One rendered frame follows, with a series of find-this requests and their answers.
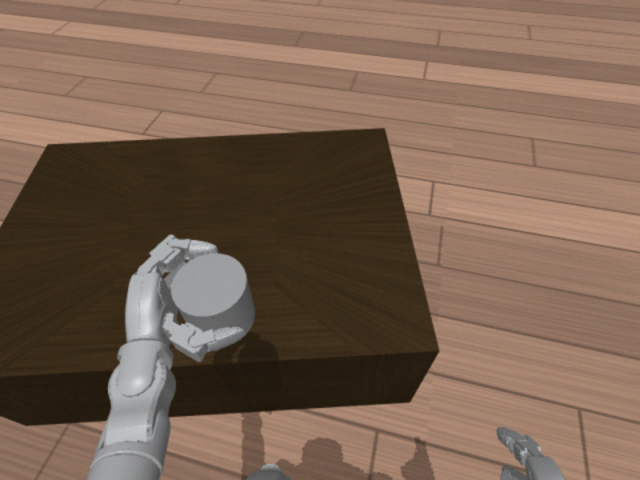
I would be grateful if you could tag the left robot arm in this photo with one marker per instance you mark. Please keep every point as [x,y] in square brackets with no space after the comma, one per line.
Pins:
[134,440]

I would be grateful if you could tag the right robot hand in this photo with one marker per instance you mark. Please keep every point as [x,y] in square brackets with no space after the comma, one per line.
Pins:
[528,453]

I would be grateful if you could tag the left robot hand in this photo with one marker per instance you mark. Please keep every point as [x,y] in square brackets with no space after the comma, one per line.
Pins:
[150,311]

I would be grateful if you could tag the can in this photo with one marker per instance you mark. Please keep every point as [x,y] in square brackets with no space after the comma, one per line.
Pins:
[212,291]

